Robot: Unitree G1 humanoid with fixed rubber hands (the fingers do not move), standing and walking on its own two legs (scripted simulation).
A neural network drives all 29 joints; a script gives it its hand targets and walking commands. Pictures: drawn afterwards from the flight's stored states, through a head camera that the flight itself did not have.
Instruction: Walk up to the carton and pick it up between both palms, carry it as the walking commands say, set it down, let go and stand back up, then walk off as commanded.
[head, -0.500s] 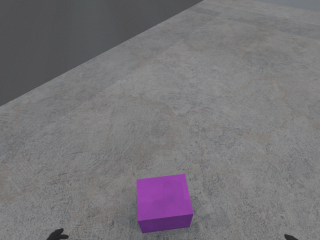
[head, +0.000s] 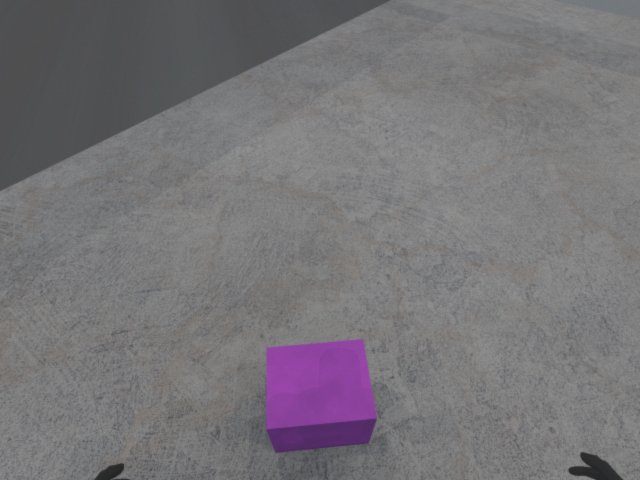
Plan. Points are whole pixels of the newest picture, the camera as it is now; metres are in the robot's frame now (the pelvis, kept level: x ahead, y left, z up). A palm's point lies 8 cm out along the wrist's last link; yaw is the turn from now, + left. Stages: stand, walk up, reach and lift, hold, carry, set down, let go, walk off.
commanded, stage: walk up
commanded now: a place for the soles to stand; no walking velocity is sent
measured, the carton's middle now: (318, 396) +0.45 +0.04 -0.66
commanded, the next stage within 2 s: reach and lift in 0.70 s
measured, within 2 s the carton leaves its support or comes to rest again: neither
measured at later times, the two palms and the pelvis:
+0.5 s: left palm out of the picture +0.13 +0.29 -0.10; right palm out of the picture +0.09 -0.35 -0.10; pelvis +0.00 -0.02 +0.00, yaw +1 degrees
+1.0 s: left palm (117, 475) +0.16 +0.29 -0.10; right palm (563, 447) +0.20 -0.29 -0.10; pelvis +0.01 +0.00 -0.02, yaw +3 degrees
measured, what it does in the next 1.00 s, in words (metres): stands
